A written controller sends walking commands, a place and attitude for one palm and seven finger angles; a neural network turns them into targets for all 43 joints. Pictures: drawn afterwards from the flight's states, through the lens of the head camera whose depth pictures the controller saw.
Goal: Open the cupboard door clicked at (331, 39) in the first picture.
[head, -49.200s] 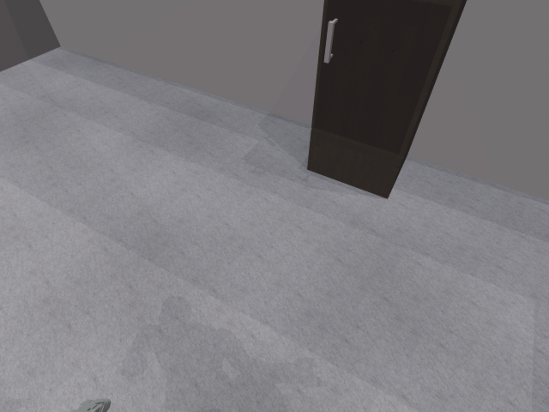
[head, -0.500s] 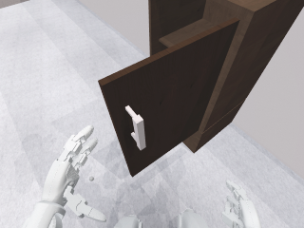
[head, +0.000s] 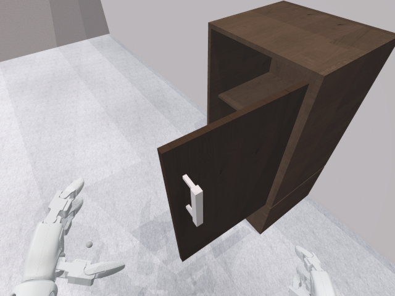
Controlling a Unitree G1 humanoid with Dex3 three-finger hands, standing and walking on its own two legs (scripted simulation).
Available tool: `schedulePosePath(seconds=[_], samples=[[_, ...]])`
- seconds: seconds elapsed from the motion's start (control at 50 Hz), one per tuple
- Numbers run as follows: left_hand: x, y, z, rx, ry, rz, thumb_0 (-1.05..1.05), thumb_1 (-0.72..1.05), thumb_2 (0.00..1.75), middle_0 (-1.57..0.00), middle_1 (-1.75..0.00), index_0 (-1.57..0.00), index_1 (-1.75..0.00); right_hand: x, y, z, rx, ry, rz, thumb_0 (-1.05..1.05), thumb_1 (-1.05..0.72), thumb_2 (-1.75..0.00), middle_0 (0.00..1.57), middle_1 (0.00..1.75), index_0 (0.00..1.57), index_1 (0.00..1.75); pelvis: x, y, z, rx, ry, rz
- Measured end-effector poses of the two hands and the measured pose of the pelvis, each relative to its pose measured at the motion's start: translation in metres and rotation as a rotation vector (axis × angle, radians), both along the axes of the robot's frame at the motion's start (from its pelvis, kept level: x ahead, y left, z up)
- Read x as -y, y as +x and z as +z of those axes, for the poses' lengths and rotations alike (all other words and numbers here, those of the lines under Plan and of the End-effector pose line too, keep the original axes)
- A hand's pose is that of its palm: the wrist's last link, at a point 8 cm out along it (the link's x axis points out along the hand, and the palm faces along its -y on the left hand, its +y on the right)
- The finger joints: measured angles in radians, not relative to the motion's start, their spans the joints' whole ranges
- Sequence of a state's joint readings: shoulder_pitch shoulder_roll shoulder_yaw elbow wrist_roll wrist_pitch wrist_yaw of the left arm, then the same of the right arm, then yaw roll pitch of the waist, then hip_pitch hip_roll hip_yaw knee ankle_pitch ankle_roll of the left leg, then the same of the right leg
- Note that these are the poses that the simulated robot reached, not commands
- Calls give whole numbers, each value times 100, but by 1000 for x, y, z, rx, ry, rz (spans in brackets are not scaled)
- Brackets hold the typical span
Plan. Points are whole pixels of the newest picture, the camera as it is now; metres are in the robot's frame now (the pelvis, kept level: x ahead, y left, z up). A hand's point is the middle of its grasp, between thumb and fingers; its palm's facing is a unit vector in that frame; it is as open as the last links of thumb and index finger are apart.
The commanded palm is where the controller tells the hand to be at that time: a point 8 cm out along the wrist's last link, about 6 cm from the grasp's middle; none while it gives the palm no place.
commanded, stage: draw the hand back to the body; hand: left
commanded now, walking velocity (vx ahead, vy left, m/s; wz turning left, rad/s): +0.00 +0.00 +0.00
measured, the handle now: (192, 201) +0.34 +0.05 -0.02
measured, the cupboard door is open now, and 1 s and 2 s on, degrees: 88 88 88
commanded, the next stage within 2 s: step back with the hand held close in 0.84 s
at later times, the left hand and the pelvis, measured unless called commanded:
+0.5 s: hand (30, 199) +0.20 +0.26 +0.19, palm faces +0.44 -0.78 -0.44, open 8.6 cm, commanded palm +0.15 +0.29 +0.20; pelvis +0.01 +0.00 +0.03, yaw -1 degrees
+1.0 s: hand (40, 207) +0.19 +0.24 +0.19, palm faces +0.44 -0.79 -0.42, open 7.4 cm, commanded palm +0.14 +0.28 +0.20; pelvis +0.00 -0.02 +0.03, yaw -2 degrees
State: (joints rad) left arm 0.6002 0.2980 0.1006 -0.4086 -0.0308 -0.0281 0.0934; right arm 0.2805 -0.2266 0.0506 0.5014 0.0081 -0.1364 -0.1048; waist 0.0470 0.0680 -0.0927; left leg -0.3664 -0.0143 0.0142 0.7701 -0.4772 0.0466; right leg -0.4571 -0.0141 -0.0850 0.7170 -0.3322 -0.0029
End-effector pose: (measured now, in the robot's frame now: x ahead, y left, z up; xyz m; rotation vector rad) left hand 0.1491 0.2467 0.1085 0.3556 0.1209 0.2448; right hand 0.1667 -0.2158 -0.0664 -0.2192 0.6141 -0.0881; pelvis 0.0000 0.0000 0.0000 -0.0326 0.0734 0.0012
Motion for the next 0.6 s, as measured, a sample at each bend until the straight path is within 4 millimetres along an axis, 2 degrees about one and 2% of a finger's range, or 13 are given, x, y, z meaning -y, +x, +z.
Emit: schedulePosePath(seconds=[0.2, 0.48, 0.54, 0.6], samples=[[-23, 10, 42, 99, 80, 74, 0, 15, 57, -18, -30, -18, -30, -8, 7, 10, -17, 9, 33, 1, -90, -90, 20, 30, 20, 30, -3, 8, 19, 81, 6, -6], [-44, 7, 99, 267, 197, 129, 1, 63, 78, -20, -31, -20, -31, 6, 17, 21, -17, -2, 36, 1, -90, -90, 20, 30, 20, 30, 4, 9, 29, 135, 9, -19], [-46, 5, 105, 297, 206, 144, 1, 73, 82, -21, -31, -20, -30, 10, 16, 21, -23, -3, 34, 1, -90, -90, 20, 30, 20, 30, 6, 8, 30, 141, 10, -20], [-43, 5, 102, 292, 190, 147, 1, 80, 85, -21, -31, -20, -30, 13, 13, 20, -33, -1, 29, 1, -90, -90, 20, 30, 20, 30, 8, 6, 30, 145, 12, -21]])
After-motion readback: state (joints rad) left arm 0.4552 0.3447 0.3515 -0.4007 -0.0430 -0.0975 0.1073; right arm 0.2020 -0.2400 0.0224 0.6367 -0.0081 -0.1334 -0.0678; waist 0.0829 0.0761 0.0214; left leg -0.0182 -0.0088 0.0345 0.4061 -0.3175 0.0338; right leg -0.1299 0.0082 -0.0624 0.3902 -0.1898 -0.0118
